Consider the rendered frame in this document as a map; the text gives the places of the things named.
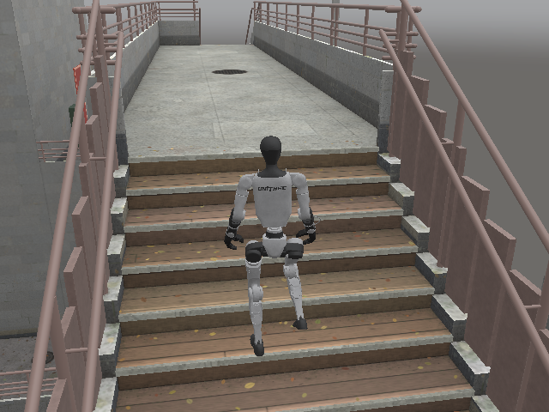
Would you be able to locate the right robot upper arm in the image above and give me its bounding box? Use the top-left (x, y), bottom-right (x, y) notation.
top-left (290, 173), bottom-right (311, 220)

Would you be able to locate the right robot foot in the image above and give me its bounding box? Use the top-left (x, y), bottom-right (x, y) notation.
top-left (293, 317), bottom-right (308, 330)

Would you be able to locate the robot left thigh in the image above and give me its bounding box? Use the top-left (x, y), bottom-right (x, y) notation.
top-left (245, 240), bottom-right (263, 302)

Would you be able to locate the robot right forearm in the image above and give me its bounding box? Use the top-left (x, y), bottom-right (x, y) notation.
top-left (302, 207), bottom-right (316, 233)

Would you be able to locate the robot left forearm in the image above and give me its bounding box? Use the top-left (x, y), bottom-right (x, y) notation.
top-left (226, 208), bottom-right (241, 238)

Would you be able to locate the left robot upper arm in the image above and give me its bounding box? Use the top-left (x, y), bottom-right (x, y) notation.
top-left (232, 173), bottom-right (254, 221)

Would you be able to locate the right robot hand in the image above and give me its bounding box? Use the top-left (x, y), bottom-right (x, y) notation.
top-left (296, 229), bottom-right (316, 245)

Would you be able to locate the left robot hand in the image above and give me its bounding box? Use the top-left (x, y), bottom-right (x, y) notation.
top-left (224, 234), bottom-right (244, 250)

